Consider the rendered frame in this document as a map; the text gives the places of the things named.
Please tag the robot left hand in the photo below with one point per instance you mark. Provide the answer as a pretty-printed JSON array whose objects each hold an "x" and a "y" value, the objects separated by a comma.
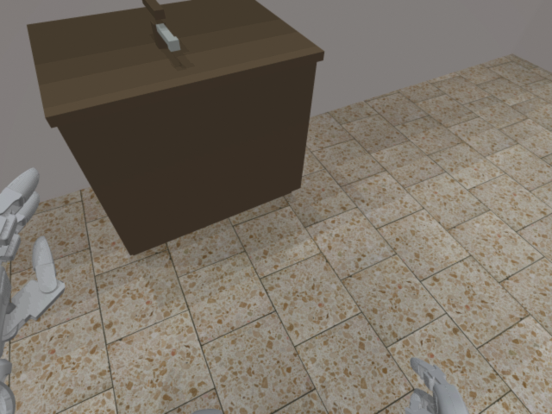
[{"x": 18, "y": 202}]

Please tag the robot right hand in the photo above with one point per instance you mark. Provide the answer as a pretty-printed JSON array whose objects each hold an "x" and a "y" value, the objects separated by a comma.
[{"x": 446, "y": 398}]

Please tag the counter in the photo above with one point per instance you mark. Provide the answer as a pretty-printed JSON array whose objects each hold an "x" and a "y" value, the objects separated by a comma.
[{"x": 172, "y": 142}]

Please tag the tap lever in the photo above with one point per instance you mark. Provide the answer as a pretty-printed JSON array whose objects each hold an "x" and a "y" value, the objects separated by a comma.
[{"x": 171, "y": 41}]

